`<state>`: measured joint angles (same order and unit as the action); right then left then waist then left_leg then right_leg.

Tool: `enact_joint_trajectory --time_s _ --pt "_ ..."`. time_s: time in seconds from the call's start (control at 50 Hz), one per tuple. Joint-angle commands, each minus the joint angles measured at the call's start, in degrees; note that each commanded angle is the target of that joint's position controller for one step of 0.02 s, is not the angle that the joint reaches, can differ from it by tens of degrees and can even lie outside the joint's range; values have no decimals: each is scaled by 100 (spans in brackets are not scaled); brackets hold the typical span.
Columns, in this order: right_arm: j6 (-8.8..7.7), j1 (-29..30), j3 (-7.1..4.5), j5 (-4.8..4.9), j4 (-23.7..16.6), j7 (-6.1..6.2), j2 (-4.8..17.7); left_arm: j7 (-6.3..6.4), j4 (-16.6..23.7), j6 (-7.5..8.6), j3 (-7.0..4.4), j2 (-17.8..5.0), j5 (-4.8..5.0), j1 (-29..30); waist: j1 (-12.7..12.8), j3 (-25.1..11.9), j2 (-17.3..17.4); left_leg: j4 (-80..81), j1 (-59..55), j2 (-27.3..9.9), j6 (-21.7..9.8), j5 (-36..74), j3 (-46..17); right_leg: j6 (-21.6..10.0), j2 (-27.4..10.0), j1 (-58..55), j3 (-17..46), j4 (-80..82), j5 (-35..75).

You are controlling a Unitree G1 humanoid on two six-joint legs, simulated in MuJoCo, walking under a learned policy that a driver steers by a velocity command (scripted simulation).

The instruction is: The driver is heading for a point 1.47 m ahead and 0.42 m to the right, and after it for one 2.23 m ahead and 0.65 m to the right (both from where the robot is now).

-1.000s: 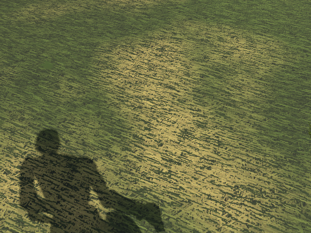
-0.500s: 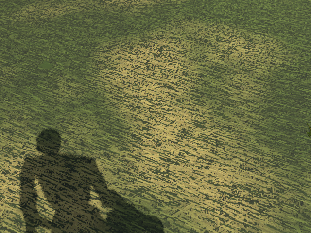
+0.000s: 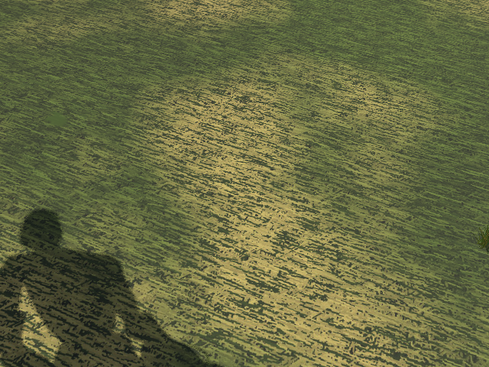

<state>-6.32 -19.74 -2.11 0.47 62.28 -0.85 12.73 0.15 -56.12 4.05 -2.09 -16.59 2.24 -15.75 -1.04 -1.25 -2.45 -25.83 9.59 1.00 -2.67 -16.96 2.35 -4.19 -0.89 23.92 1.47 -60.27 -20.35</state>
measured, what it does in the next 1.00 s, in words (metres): walks ahead: right foot, then left foot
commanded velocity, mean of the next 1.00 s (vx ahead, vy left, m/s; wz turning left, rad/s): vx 0.48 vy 0.00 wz -0.02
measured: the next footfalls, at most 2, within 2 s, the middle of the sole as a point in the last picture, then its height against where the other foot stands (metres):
right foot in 0.36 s outside the picture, level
left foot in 0.92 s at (198, 316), level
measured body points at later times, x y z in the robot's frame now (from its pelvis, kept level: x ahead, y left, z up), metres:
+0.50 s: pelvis +0.27 -0.05 -0.01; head +0.30 -0.05 +0.44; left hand +0.40 +0.21 -0.13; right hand +0.28 -0.31 -0.15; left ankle +0.13 +0.09 -0.64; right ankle +0.34 -0.13 -0.74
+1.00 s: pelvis +0.56 +0.02 -0.01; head +0.60 +0.03 +0.44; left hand +0.55 +0.28 -0.16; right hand +0.73 -0.24 -0.11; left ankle +0.65 +0.11 -0.74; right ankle +0.40 -0.12 -0.66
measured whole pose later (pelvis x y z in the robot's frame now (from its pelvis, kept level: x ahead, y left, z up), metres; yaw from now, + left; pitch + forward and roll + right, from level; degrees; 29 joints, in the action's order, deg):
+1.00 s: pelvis +0.56 +0.02 -0.01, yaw -1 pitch +2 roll -1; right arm -6.4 -4.5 -2.7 0.1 48.8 -1.5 14.0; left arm -0.1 -57.7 4.3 -2.3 -15.3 2.0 -20.2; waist 2.0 2.3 -1.0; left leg -30.9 24.3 -0.3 -3.1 -8.5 3.9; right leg -2.5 0.6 14.0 3.1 -61.1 -26.5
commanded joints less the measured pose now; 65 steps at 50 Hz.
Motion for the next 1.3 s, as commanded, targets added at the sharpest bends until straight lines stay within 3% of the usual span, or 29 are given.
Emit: enact_joint_trajectory --time_s 0.02,0.08,0.16,0.26,0.32,0.36,0.38,0.4,0.42,0.44,0.46,0.48,0.5,0.56,0.64,0.7,0.78,0.86,0.88,0.9,0.92,0.94,0.96,0.98,1.02,1.06,1.12,1.2,1.3 --pt "-61 -111 -5 -34 -248 -46 589 -62 480 206 -142 -542 -89 531 -18 767 773 1874 -1067 -1510 -596 138 -1952 -9 -612 2231 221 -131 902" --pt "14 -574 13 -69 -152 59 634 -112 583 132 -104 -270 -134 847 -123 676 753 1878 -1084 -1262 -667 1772 -1209 264 -574 2143 -100 394 1415" --pt "77 -718 0 -67 -220 179 805 -138 986 124 7 -24 -100 1847 -322 840 684 2097 -687 -1094 -665 2064 -729 415 -354 1649 -370 1990 2172" --pt "133 -1005 -66 35 -129 216 861 -274 1287 166 31 -94 -50 2456 -303 1037 718 2014 -1266 -1427 -673 2378 -595 180 -216 1412 -331 2929 2322" --pt "220 -784 -162 2 -221 231 1043 -319 1240 206 -102 -401 -62 1982 134 512 891 1182 -1800 -1575 -521 4448 -493 -92 57 556 -440 3030 1835" --pt "319 -604 -158 -74 -333 218 1025 -243 760 163 -349 -825 -35 315 957 -556 966 -806 -1320 -1245 -288 5605 -237 -396 269 -1659 -564 3012 1792" --pt "310 -706 -63 -173 -485 201 798 -173 542 120 -448 -1213 -115 -708 1178 -1382 265 -2640 163 -883 -159 3580 -115 -753 -883 -3559 823 2816 1513" --pt "172 -1554 173 -91 -440 98 -155 -234 390 112 -460 -1369 -177 -964 615 -2315 -1412 -4599 2182 306 149 -1243 -502 -1735 -2177 -5152 3844 3790 -125" --pt "-3 -988 29 83 -451 68 518 -237 408 130 -311 -805 -143 -690 820 -1744 -787 -5256 2774 67 -9 -1497 -1144 -1444 -1947 -4663 4124 4419 -593" --pt "-106 -355 -72 242 -696 59 840 -219 505 168 -251 -620 -140 -106 671 -757 -552 -5335 3131 -219 -106 -1007 -936 -1204 -1818 -3733 3188 4552 -189" --pt "-149 -41 -78 227 -770 111 864 -231 608 215 -210 -516 -169 397 463 -326 101 -5066 2857 -541 -117 -427 -818 -1091 -1644 -2759 2481 4722 617" --pt "-123 76 -135 148 -783 158 838 -258 633 252 -174 -374 -229 643 273 -54 247 -4761 2579 -734 -90 -106 -745 -1014 -1439 -2041 1904 4852 1255" --pt "-49 -86 -143 105 -774 168 715 -273 599 277 -135 -255 -290 722 66 -49 83 -4573 2198 -896 -84 79 -794 -966 -1265 -1638 1528 5013 1463" --pt "130 -58 -144 66 -861 196 496 -255 413 299 -129 -291 -232 526 -89 227 -61 -3968 2164 -1039 37 185 -665 -1045 -1114 -1094 983 5390 1668" --pt "140 940 -164 -33 -1267 191 575 -79 274 249 -189 -575 -231 88 120 498 58 -2573 2912 -1089 275 1376 -554 -1000 -1033 -1293 625 5567 1919" --pt "76 1608 -102 -11 -1457 121 453 -20 202 204 -197 -653 -178 -215 341 537 41 -1337 2624 -841 283 2247 -310 -794 -832 -1402 236 5546 2083" --pt "43 2291 -52 63 -1705 -2 472 -6 -14 113 -217 -695 -115 -720 570 648 32 -612 2684 -659 227 2269 -251 -758 -1074 -2147 225 5313 2098" --pt "-11 2200 -127 84 -1835 -124 739 33 -61 -28 -287 -818 -112 -700 292 445 -131 -269 2335 -477 -66 1437 -232 -571 -1417 -2940 312 4638 3156" --pt "-19 1767 -205 79 -1735 -123 888 36 -21 -59 -297 -858 -119 -563 16 164 -209 -193 1669 -295 -178 1302 -73 -483 -1326 -2936 203 4111 4084" --pt "-21 857 -354 66 -1459 -84 1138 29 14 -89 -244 -720 -145 -534 -407 -377 -127 -117 370 -183 -348 1375 -10 -341 -1020 -2575 54 3045 4540" --pt "-16 -247 -484 -23 -1249 -20 1575 25 170 -81 -128 -486 -243 -581 -768 -1271 393 -315 -1471 -1165 -715 1412 -1076 -155 -652 -1377 -156 1288 3198" --pt "23 -601 -565 -57 -1106 -38 1965 -40 185 44 107 363 -205 -1347 -370 -2040 1930 306 -3411 -2536 -1624 398 -3794 216 450 959 -185 -718 -736" --pt "11 -550 -400 -36 -1160 -39 1318 -41 97 160 -43 -315 -34 -1014 -604 -1923 1334 761 -3223 -2465 -1475 -201 -4194 136 253 1548 687 -1431 -1284" --pt "-18 -45 -317 -40 -1248 -13 1073 -33 276 224 -160 -682 114 -468 -527 -1017 1105 865 -2449 -2287 -1151 103 -3208 46 -25 1873 655 -1524 -805" --pt "-64 713 -220 -73 -1344 -26 733 54 314 183 -212 -581 19 -87 -189 -231 616 1247 -988 -1848 -857 1022 -1891 101 -505 1449 489 -949 90" --pt "-101 873 -188 -148 -1281 -40 579 42 249 15 -234 -311 0 -331 83 -51 787 1591 -338 -1598 -734 1283 -1200 128 -687 889 514 -657 471" --pt "-140 783 -249 -157 -1160 17 749 35 375 -153 -247 -125 -16 -180 184 218 651 1848 -92 -1574 -802 1804 -550 198 -735 1169 518 -355 891" --pt "-92 658 -291 -167 -1092 148 881 -33 642 -142 -268 -109 -79 393 96 410 550 1976 -307 -1487 -724 2019 108 289 -681 1594 491 779 1959" --pt "28 220 -341 -82 -977 239 1041 -210 1074 -106 -170 45 -121 1388 -253 683 382 1914 -901 -1590 -626 2293 674 200 -587 1699 -79 1966 2411"
Keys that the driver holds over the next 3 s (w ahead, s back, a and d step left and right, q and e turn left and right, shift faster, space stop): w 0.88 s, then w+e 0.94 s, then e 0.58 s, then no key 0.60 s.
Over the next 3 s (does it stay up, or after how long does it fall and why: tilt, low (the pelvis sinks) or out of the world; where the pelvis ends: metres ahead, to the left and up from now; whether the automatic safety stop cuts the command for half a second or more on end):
stays up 1.17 -0.19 -0.01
